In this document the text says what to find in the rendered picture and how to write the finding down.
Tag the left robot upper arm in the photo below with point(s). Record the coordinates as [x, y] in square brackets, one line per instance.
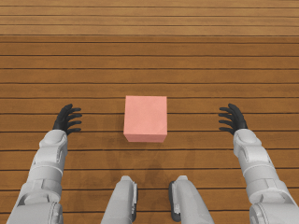
[38, 213]

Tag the right robot shin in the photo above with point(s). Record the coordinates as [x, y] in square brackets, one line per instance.
[176, 207]

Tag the right robot hand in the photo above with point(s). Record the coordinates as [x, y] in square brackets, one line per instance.
[237, 119]

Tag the carton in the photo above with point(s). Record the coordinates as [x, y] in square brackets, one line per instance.
[145, 118]

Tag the robot right forearm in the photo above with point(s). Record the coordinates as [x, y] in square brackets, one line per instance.
[263, 183]

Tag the left robot foot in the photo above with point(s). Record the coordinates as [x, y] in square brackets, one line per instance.
[134, 213]

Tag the left robot hand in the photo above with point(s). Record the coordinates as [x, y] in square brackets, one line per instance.
[61, 123]

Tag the right robot upper arm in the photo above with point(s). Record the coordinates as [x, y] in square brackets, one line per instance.
[273, 213]

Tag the robot left forearm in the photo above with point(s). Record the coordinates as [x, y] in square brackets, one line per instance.
[43, 184]

